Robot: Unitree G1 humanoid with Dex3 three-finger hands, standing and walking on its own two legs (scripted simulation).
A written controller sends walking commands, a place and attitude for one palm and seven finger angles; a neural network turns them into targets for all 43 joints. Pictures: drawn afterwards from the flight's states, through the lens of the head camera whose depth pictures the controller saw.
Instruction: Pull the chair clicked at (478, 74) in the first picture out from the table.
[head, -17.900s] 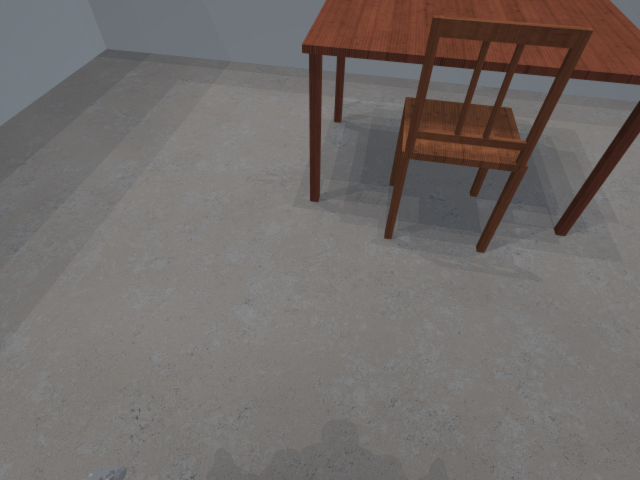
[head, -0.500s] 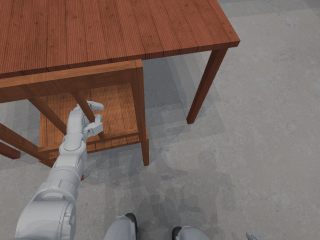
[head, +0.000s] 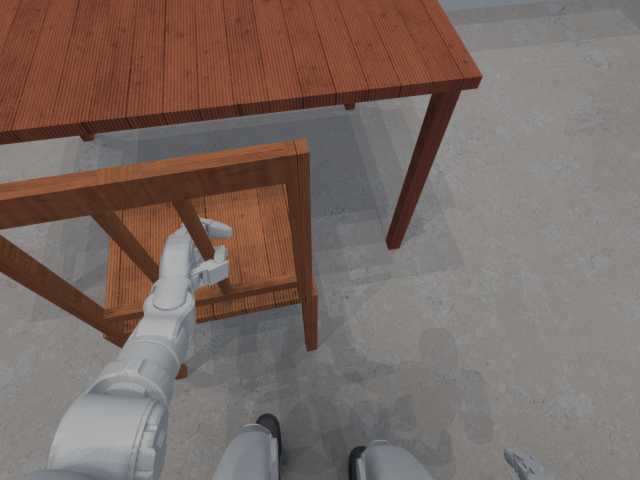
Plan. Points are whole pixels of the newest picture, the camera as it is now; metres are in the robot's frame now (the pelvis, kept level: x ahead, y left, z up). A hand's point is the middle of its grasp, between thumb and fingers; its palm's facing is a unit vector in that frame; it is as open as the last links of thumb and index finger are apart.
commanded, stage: step backward, pulling the chair out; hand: left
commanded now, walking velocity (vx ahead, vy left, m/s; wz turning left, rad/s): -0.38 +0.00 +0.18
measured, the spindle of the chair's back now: (146, 263) +0.42 +0.24 -0.06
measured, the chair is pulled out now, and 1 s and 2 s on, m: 0.13 0.14 0.16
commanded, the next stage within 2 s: stop walking, hand still on the chair in 1.62 s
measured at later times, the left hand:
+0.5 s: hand (223, 268) +0.39 +0.13 -0.05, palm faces +0.03 -0.98 -0.19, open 5.0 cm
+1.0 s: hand (223, 268) +0.39 +0.13 -0.05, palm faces +0.02 -0.98 -0.19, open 5.0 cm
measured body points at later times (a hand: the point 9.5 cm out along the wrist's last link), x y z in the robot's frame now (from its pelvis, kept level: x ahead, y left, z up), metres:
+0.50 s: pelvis +0.00 -0.01 -0.01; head +0.09 -0.02 +0.43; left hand +0.39 +0.18 -0.04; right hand +0.08 -0.28 -0.14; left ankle +0.13 +0.13 -0.72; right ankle +0.03 -0.12 -0.72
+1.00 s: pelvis +0.00 +0.00 +0.00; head +0.09 -0.01 +0.44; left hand +0.39 +0.18 -0.03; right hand +0.08 -0.27 -0.14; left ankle +0.13 +0.13 -0.72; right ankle +0.03 -0.12 -0.72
